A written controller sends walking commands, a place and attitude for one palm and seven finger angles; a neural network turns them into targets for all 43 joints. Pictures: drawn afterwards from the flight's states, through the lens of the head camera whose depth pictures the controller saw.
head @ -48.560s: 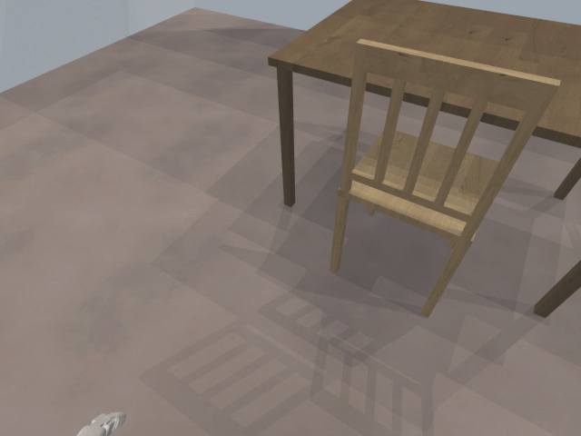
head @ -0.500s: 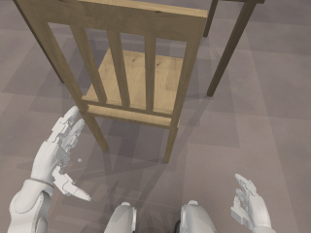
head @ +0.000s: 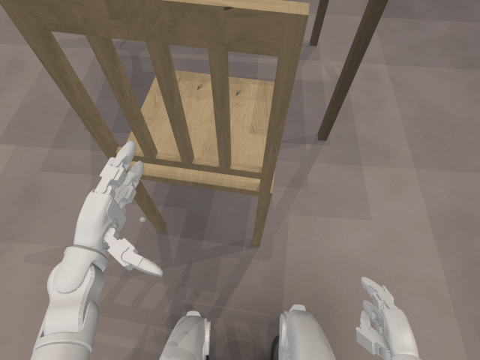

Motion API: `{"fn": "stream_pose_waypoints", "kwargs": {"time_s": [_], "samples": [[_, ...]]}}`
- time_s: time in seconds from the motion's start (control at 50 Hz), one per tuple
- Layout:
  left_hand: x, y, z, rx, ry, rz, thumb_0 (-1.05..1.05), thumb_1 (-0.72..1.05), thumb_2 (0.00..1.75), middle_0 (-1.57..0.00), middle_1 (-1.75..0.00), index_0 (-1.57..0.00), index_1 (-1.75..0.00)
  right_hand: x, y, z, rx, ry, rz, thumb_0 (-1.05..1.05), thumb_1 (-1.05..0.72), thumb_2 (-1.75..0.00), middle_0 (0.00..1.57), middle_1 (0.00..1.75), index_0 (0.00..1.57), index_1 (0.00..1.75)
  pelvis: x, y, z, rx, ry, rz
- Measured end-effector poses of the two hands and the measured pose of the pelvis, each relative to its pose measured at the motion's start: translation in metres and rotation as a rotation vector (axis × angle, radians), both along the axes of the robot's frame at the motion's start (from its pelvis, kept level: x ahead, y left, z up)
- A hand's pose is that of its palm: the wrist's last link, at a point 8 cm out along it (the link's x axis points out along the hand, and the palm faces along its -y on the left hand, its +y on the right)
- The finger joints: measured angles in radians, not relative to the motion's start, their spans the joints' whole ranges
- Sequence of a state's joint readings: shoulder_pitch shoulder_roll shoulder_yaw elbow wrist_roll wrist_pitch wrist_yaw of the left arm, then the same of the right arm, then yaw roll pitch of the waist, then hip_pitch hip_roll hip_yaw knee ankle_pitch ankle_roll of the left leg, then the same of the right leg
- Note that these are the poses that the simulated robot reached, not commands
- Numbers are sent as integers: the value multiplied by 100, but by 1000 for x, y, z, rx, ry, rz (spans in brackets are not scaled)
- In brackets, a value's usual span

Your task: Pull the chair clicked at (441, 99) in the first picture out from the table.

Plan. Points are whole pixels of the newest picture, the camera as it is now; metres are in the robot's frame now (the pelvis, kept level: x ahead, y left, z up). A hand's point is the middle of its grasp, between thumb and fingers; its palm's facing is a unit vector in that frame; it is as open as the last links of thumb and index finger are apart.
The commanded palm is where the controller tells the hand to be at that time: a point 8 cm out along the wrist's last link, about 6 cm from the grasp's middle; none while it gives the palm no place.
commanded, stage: aim the fingers beside a spindle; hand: left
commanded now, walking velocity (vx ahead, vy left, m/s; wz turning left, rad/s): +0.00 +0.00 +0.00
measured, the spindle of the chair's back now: (176, 113) +0.53 +0.14 +0.04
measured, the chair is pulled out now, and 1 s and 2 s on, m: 0.30 0.30 0.30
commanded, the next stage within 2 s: push the fingers through the gap in 1.66 s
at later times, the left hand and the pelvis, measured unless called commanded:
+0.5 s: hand (157, 199) +0.37 +0.15 +0.02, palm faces -0.14 -0.99 -0.03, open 16.9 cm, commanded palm +0.35 +0.21 +0.03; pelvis +0.00 +0.00 -0.01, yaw +0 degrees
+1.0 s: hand (160, 190) +0.38 +0.15 +0.02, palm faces -0.12 -0.99 -0.06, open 16.9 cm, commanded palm +0.35 +0.20 +0.02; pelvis -0.01 +0.00 -0.01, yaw -1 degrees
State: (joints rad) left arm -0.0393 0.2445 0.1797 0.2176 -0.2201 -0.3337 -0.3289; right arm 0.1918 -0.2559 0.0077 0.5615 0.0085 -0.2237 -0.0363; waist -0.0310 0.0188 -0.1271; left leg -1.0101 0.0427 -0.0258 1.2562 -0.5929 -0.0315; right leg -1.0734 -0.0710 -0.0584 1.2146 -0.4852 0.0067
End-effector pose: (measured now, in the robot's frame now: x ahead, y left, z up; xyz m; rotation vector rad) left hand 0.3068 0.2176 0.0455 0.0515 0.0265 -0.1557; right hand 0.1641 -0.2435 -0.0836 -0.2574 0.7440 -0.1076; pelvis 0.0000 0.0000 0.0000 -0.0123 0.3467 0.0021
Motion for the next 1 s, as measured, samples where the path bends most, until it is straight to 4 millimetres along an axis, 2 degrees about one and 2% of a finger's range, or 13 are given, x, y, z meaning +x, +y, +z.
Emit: {"fn": "stream_pose_waypoints", "kwargs": {"time_s": [0.1, 0.22, 0.34, 0.44, 0.6, 0.76, 0.84, 0.92, 1.0], "samples": [[3, 2, -10, -7, 52, 24, -1, -50, 30, -6, -8, -6, -8, -1, -3, -3, 8, 19, -9, 1, -90, -89, 20, 30, 20, 30, 2, -2, 1, 5, 4, -3], [16, 5, -9, -8, -5, 42, -1, -50, 30, -6, -8, -6, -8, -3, -9, -8, -12, 43, -6, 1, -90, -89, 20, 30, 20, 30, 1, -5, -3, 3, 13, 1], [29, -7, -15, -14, 4, -7, -1, -50, 30, -6, -8, -6, -8, -9, -12, -14, -14, 67, -18, 1, -90, -89, 20, 29, 20, 30, 0, -4, -6, 2, 25, 3], [40, -12, -28, -24, 43, -4, -1, -50, 30, -6, -8, -6, -8, -18, -13, -18, -16, 90, -36, 1, -90, -89, 20, 29, 20, 30, -3, -3, -8, 8, 33, -5], [55, -6, -17, -7, -37, 28, -1, -50, 30, -6, -8, -6, -8, -35, -10, -27, -9, 135, -42, 1, -90, -89, 20, 29, 20, 30, -7, -1, -12, 8, 43, -7], [67, -24, -39, -22, 37, -27, -1, -50, 30, -6, -8, -6, -8, -53, -9, -35, -10, 180, -60, 1, -90, -89, 20, 29, 20, 30, -12, 3, -17, 6, 61, -7], [66, -27, -31, -21, -11, -8, -1, -50, 30, -6, -8, -6, -8, -59, -8, -35, -3, 189, -73, 1, -90, -89, 20, 29, 20, 30, -12, 4, -16, 11, 61, -17], [65, -19, -18, 5, -44, 29, -1, -50, 30, -7, -9, -6, -8, -63, -6, -34, 13, 197, -76, 1, -90, -89, 20, 29, 20, 30, -12, 4, -13, 15, 52, -21], [60, -11, -22, 13, 0, 40, -1, -50, 30, -6, -8, -6, -8, -62, -6, -33, 23, 201, -67, 1, -90, -89, 20, 29, 20, 30, -12, 3, -11, 16, 45, -16]]}}
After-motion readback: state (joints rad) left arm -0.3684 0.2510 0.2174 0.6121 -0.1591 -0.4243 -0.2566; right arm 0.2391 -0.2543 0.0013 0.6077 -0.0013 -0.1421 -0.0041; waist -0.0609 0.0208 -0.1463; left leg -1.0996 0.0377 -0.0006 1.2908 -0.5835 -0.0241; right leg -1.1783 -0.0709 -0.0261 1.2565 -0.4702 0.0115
